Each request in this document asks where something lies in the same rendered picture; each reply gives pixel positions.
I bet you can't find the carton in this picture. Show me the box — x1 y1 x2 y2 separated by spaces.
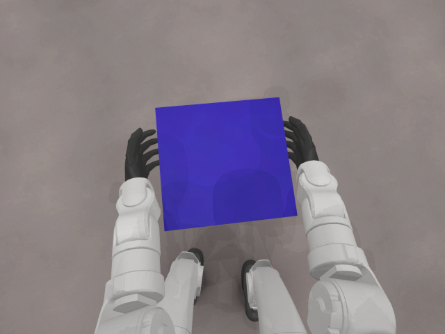
155 97 297 231

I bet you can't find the robot left thigh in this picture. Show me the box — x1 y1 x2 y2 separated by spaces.
156 258 204 334

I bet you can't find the robot right forearm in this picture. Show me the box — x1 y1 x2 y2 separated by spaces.
296 161 396 324

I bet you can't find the right robot upper arm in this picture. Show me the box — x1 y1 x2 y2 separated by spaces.
307 278 396 334

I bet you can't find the robot right hand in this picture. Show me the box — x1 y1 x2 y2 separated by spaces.
283 116 319 170

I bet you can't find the left robot upper arm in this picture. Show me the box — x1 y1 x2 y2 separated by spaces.
95 305 176 334

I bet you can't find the left robot shin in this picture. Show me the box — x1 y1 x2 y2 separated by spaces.
170 252 199 268

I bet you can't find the robot left hand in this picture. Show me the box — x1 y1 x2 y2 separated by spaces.
125 128 159 181

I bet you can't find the robot left forearm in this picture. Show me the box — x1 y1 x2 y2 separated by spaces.
94 177 165 334

